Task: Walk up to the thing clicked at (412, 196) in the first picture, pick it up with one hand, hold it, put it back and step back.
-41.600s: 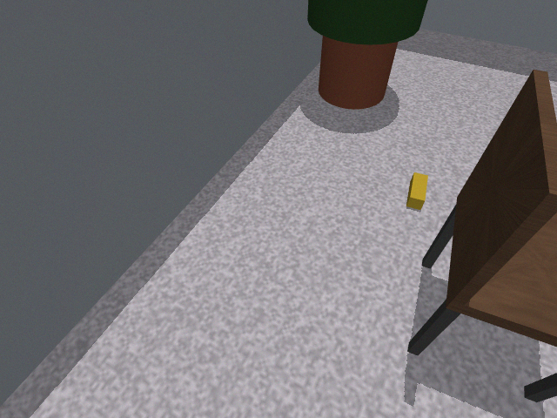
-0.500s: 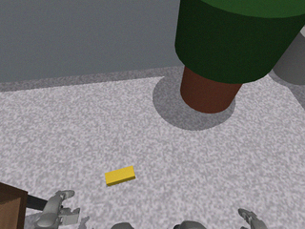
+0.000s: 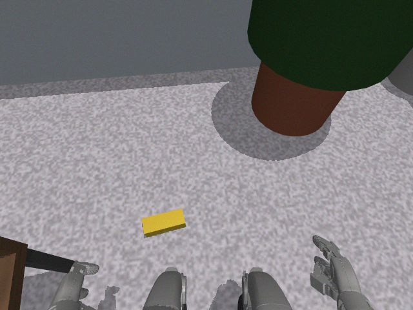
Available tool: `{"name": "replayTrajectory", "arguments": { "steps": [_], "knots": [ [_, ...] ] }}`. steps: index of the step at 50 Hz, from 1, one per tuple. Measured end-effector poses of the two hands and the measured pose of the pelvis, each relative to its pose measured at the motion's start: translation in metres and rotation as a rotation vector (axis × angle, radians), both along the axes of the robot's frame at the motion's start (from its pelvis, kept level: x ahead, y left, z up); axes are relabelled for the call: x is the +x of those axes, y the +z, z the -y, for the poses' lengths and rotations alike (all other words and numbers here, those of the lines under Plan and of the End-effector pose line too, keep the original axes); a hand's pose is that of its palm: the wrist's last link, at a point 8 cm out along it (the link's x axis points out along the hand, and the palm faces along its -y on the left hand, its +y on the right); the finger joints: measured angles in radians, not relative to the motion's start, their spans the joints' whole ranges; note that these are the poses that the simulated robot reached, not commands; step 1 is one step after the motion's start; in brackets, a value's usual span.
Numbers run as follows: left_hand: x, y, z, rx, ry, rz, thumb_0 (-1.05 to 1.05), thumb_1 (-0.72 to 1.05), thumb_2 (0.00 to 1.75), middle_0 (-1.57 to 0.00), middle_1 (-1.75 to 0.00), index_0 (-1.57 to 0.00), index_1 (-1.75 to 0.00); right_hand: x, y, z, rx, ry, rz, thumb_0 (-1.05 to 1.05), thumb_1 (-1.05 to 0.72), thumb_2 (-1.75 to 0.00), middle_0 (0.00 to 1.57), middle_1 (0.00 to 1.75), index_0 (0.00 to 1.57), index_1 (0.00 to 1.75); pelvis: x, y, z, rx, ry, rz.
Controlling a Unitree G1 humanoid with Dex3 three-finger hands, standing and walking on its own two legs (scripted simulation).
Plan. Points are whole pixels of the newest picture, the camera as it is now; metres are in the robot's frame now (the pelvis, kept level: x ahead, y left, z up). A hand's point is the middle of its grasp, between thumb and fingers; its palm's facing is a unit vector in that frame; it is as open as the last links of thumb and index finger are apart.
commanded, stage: rise first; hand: left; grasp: from above
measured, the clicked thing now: (164, 222) +0.43 +0.20 -0.65
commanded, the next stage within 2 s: none
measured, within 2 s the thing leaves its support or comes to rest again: neither
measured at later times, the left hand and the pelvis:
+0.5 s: hand (120, 261) +0.23 +0.27 -0.34, palm faces -0.41 -0.39 -0.82, open 14.1 cm; pelvis -0.06 -0.01 -0.19, yaw +0 degrees
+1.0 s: hand (133, 239) +0.32 +0.27 -0.46, palm faces -0.42 -0.08 -0.91, open 14.1 cm; pelvis -0.09 +0.00 -0.30, yaw -3 degrees
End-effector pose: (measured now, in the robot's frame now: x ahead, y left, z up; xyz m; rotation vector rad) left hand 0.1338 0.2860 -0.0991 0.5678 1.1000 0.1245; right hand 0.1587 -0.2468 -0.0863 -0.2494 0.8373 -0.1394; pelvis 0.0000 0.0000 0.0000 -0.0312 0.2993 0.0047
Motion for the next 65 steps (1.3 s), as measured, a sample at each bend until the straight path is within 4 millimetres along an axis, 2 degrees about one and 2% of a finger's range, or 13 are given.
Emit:
{"name": "replayTrajectory", "arguments": {
  "steps": [4,8,12,17,22,27,33,39,45,54,65],
  "knots": [
    [-0.001,-0.011,-0.001,0.031,-0.034,-0.022,0.0,-0.58,0.97,-0.09,-1.08,-0.09,-1.09,0.007,-0.009,-0.004,0.004,0.023,0.029,0.01,-0.95,-0.91,0.21,0.3,0.2,0.3,-0.002,-0.011,0.001,-0.003,0.003,-0.032],
    [0.006,-0.039,-0.006,0.097,-0.102,-0.041,0.0,-0.59,0.97,-0.09,-1.08,-0.09,-1.08,0.011,-0.03,-0.002,-0.007,0.055,0.054,0.01,-0.95,-0.91,0.21,0.3,0.2,0.3,-0.009,-0.034,0.003,-0.002,0.004,-0.09],
    [0.026,-0.076,-0.009,0.175,-0.204,-0.012,0.0,-0.58,0.96,-0.09,-1.07,-0.09,-1.07,0.012,-0.068,0.007,-0.024,0.073,0.052,0.01,-0.94,-0.91,0.21,0.3,0.2,0.3,-0.018,-0.071,0.005,0.001,0.003,-0.155],
    [0.061,-0.12,-0.001,0.276,-0.352,0.077,0.0,-0.55,0.96,-0.1,-1.06,-0.1,-1.06,0.002,-0.125,0.02,-0.037,0.062,0.004,0.01,-0.92,-0.91,0.21,0.3,0.2,0.3,-0.031,-0.118,0.007,0.004,0.0,-0.223],
    [0.091,-0.162,0.001,0.396,-0.442,0.119,0.0,-0.55,0.98,-0.1,-1.05,-0.1,-1.06,-0.021,-0.186,0.029,-0.03,0.046,-0.084,0.01,-0.91,-0.9,0.21,0.3,0.2,0.3,-0.048,-0.163,0.01,0.004,-0.003,-0.273],
    [0.116,-0.198,0.006,0.483,-0.53,0.136,0.0,-0.54,0.98,-0.1,-1.05,-0.11,-1.05,-0.059,-0.242,0.034,-0.015,0.034,-0.19,0.01,-0.91,-0.9,0.21,0.3,0.2,0.3,-0.066,-0.203,0.013,0.004,-0.008,-0.292],
    [0.143,-0.233,0.015,0.545,-0.644,0.171,0.0,-0.53,1.0,-0.1,-1.05,-0.1,-1.06,-0.11,-0.289,0.036,-0.012,-0.007,-0.299,0.01,-0.9,-0.9,0.21,0.3,0.2,0.3,-0.082,-0.243,0.015,0.0,-0.017,-0.288],
    [0.163,-0.259,0.019,0.603,-0.738,0.201,0.0,-0.54,1.02,-0.09,-1.06,-0.09,-1.06,-0.151,-0.311,0.038,-0.034,-0.044,-0.381,0.01,-0.89,-0.9,0.21,0.3,0.2,0.3,-0.09,-0.271,0.013,-0.01,-0.023,-0.277],
    [0.177,-0.283,0.019,0.64,-0.796,0.218,0.0,-0.54,1.03,-0.08,-1.05,-0.08,-1.05,-0.174,-0.318,0.038,-0.067,-0.06,-0.433,0.01,-0.89,-0.9,0.21,0.3,0.2,0.3,-0.092,-0.288,0.007,-0.028,-0.025,-0.275],
    [0.195,-0.312,0.017,0.656,-0.76,0.219,0.0,-0.54,1.02,-0.08,-1.04,-0.08,-1.04,-0.182,-0.329,0.031,-0.077,-0.052,-0.473,0.01,-0.89,-0.9,0.21,0.3,0.2,0.3,-0.089,-0.306,0.0,-0.048,-0.029,-0.295],
    [0.214,-0.337,0.028,0.643,-0.736,0.188,0.0,-0.52,0.99,-0.08,-1.04,-0.09,-1.03,-0.189,-0.349,0.021,-0.029,-0.036,-0.505,0.0,-0.89,-0.9,0.21,0.3,0.2,0.3,-0.084,-0.322,-0.002,-0.054,-0.034,-0.314]
  ]
}}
